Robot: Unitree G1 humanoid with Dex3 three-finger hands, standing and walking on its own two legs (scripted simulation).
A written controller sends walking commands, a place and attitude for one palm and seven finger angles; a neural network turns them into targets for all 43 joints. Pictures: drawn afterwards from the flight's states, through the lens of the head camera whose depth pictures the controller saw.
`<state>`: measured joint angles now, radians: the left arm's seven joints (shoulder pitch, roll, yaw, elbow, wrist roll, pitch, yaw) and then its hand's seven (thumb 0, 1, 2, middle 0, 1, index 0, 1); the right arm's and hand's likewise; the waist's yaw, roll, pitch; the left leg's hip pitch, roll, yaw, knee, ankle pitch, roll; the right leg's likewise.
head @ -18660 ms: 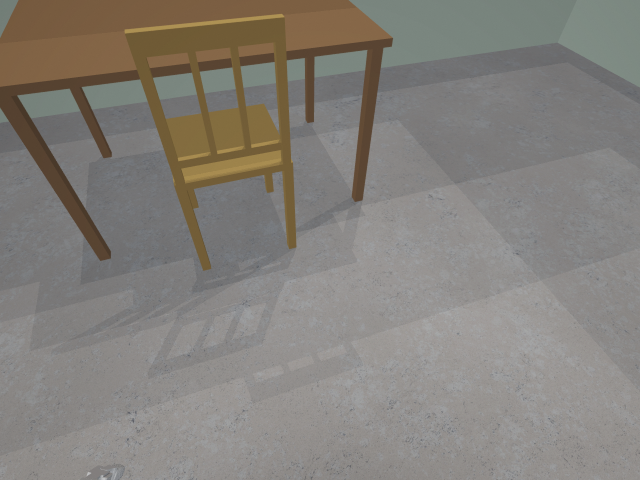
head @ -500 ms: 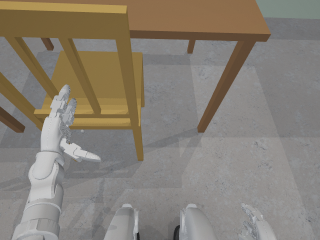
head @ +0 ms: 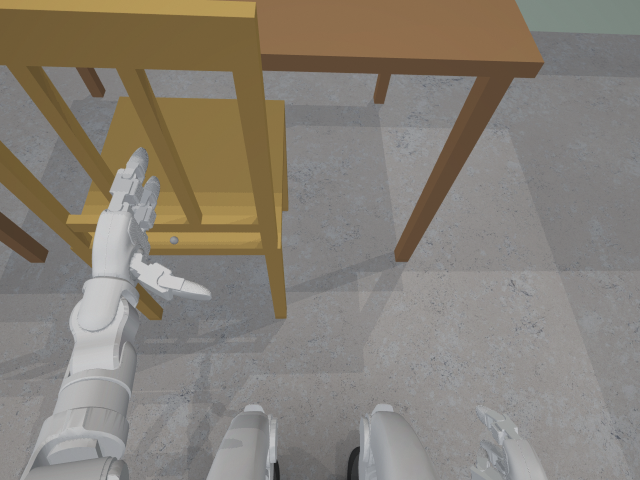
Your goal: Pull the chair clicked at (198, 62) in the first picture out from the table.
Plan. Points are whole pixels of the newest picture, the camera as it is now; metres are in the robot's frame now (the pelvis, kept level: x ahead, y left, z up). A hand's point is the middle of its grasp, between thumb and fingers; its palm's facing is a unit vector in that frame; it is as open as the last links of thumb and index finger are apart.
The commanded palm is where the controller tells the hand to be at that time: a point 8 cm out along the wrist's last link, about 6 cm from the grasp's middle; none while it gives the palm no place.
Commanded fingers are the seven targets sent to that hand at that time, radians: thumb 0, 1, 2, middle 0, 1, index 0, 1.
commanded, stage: push the fingers through the gap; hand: left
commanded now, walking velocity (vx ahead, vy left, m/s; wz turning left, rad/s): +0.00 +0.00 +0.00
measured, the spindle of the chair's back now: (90, 159) +0.51 +0.32 +0.03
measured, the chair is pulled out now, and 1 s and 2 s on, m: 0.00 0.00 0.00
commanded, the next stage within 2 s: hook a spindle and tug to test in 1.32 s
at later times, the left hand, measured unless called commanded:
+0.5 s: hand (177, 207) +0.44 +0.19 +0.03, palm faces +0.03 -1.00 -0.04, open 16.9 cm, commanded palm +0.42 +0.24 +0.03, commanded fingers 0.00 -0.50 0.30 -0.06 -0.08 -0.06 -0.08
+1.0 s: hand (187, 178) +0.48 +0.19 +0.03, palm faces +0.03 -1.00 -0.04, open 16.9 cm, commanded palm +0.46 +0.23 +0.03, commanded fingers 0.00 -0.50 0.30 -0.06 -0.08 -0.06 -0.08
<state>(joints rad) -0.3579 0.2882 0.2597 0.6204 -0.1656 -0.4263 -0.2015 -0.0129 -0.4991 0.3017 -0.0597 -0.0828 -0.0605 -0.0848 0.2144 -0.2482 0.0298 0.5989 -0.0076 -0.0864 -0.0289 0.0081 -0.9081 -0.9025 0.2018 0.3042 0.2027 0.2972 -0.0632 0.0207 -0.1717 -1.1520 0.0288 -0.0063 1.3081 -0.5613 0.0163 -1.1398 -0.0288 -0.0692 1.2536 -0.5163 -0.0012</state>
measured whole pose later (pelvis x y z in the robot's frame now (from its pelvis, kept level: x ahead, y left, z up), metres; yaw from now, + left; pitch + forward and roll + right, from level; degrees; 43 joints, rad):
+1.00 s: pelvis +0.00 +0.00 -0.01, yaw -1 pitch +27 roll -3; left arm -0.74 0.42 0.38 1.01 -0.10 -0.47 -0.20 -0.01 -0.50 0.30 -0.06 -0.08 -0.06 -0.08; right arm 0.28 -0.26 0.04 0.63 -0.03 0.01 0.00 0.00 -0.91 -0.90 0.20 0.30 0.20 0.30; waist -0.14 0.03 -0.16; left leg -1.24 0.04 0.00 1.33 -0.56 0.02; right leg -1.23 -0.01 -0.06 1.26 -0.50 0.00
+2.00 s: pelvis +0.01 +0.00 +0.00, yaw -1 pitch +27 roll -3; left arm -0.69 0.41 0.37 0.98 -0.11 -0.49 -0.17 -0.01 -0.15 0.45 -0.41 -1.19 -0.38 -1.19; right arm 0.28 -0.25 0.03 0.63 -0.03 0.05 0.01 0.00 -0.91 -0.90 0.20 0.30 0.20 0.30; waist -0.14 0.03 -0.16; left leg -1.21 0.04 -0.01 1.30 -0.56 0.02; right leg -1.20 -0.01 -0.06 1.23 -0.50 0.00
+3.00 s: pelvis +0.02 +0.00 +0.01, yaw -1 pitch +26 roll -3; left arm -0.47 0.30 0.30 0.75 -0.14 -0.47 -0.16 0.01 0.74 0.83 -0.43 -1.40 -0.40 -1.45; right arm 0.24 -0.24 0.01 0.61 -0.02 0.02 0.01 0.00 -0.91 -0.90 0.20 0.30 0.20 0.30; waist -0.09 0.02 -0.18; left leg -1.14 0.04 0.00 1.27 -0.58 0.02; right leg -1.13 -0.01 -0.05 1.21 -0.53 0.01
